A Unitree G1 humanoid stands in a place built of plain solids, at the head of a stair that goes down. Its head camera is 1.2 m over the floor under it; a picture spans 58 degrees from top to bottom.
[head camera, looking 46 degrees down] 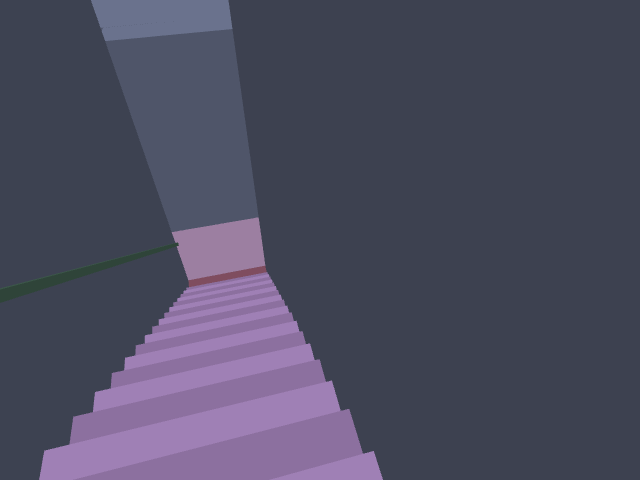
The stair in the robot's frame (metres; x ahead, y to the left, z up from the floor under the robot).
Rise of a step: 0.21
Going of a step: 0.23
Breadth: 1.20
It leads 14 degrees to the left of straight ahead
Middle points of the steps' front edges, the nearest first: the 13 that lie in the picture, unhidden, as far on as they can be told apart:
0.53 0.47 -0.42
0.75 0.53 -0.64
0.97 0.58 -0.85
1.19 0.64 -1.06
1.41 0.70 -1.28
1.63 0.75 -1.49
1.85 0.81 -1.71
2.07 0.87 -1.92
2.29 0.92 -2.13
2.51 0.98 -2.35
2.73 1.04 -2.56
2.95 1.09 -2.77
3.17 1.15 -2.99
